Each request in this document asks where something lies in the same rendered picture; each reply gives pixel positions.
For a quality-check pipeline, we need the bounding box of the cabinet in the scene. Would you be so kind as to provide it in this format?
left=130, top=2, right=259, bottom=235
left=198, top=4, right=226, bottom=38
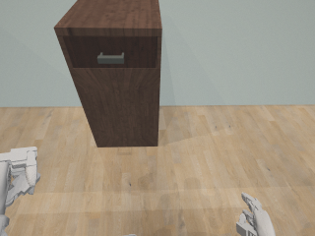
left=54, top=0, right=162, bottom=148

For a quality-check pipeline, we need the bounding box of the left robot hand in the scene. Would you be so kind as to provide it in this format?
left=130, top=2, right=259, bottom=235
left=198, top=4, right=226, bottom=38
left=0, top=147, right=41, bottom=215

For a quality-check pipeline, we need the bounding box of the right robot hand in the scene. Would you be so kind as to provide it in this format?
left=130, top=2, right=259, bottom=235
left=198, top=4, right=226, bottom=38
left=236, top=192, right=276, bottom=236

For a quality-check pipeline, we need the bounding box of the handle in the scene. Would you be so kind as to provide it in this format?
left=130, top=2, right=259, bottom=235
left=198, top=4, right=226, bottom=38
left=96, top=52, right=125, bottom=64

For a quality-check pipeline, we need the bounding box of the drawer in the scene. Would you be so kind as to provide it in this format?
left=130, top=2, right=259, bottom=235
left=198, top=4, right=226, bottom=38
left=62, top=35, right=157, bottom=68

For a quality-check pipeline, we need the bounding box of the robot left forearm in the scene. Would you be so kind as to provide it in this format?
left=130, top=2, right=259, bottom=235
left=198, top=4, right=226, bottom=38
left=0, top=214, right=10, bottom=236

